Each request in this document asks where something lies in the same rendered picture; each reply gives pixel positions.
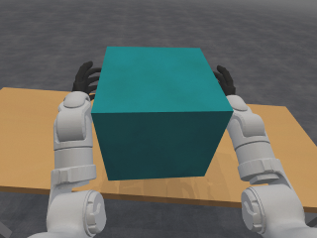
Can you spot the right robot forearm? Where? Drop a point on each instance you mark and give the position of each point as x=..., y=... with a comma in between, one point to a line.
x=257, y=162

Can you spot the left robot upper arm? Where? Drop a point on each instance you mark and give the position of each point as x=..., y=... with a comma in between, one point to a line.
x=78, y=214

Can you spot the carton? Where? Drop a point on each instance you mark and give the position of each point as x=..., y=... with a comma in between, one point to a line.
x=158, y=113

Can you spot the table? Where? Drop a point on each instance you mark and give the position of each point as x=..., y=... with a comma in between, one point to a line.
x=27, y=158

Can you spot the robot left hand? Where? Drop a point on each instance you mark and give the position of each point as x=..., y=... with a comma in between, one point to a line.
x=82, y=79

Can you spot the right robot upper arm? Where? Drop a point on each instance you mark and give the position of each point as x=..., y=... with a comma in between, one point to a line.
x=274, y=211

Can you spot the left robot forearm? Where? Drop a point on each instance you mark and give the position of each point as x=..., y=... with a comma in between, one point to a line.
x=72, y=145

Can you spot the robot right hand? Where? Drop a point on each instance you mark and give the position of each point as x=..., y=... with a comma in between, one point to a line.
x=226, y=81

